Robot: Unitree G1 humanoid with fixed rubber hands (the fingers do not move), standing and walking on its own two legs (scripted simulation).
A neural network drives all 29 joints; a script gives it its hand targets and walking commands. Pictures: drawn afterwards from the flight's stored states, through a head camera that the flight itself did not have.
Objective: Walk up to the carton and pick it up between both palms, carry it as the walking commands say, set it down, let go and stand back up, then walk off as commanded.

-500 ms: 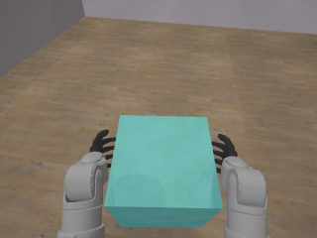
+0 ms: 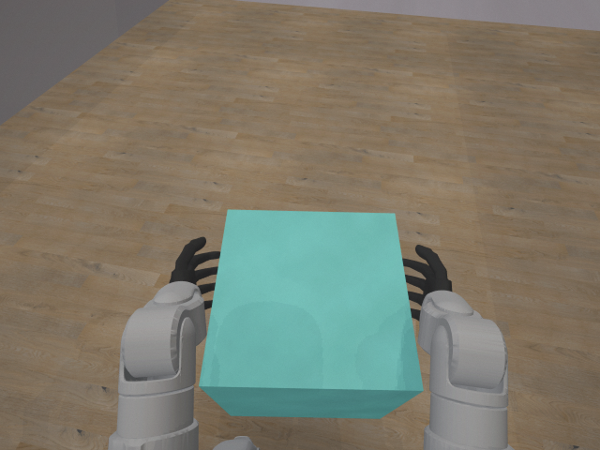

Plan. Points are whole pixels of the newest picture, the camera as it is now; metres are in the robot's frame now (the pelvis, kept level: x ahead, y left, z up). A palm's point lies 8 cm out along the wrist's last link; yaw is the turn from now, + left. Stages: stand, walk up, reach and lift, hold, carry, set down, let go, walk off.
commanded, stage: carry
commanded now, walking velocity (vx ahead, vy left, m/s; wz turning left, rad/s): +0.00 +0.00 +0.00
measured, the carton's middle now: (308, 320) +0.29 +0.00 +0.00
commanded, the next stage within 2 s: none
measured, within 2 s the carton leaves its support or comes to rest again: neither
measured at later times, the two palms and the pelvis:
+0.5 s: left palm (135, 342) +0.20 +0.19 +0.11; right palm (419, 329) +0.23 -0.11 +0.11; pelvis -0.05 +0.02 +0.01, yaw +2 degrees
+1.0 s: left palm (214, 342) +0.22 +0.11 +0.08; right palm (488, 390) +0.18 -0.19 +0.07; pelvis -0.09 +0.00 -0.01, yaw -8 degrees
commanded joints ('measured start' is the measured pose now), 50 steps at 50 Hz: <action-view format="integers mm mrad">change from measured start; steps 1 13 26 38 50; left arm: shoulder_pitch -454 -453 -525 -533 -456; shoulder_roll -990 -963 -990 -991 -997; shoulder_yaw -702 -702 -693 -691 -666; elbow -36 -11 40 4 75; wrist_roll -457 -422 -452 -432 -439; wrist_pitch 9 -3 15 11 23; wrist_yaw -354 -336 -356 -344 -367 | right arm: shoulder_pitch -487 -447 -503 -513 -522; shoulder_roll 970 975 998 1033 1010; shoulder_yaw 695 683 661 687 703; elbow -43 54 56 23 4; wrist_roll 463 456 438 462 443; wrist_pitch -10 -9 -9 -23 -17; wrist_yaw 295 307 300 291 276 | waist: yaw -1 -21 -18 -8 16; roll -198 118 -7 -68 -349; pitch -235 -250 -190 -285 -309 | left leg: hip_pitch -22 238 99 223 -15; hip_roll -17 227 95 106 42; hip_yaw -34 -275 -105 -6 43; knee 361 -412 -332 -180 304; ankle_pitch -212 -41 -147 -73 -371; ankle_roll -4 62 25 6 -73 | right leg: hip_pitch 71 108 214 127 284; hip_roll -384 -81 -107 -138 -303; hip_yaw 467 58 132 245 650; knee -481 -152 -246 -240 -297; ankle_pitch -348 -33 -89 104 542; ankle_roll -120 83 45 33 -101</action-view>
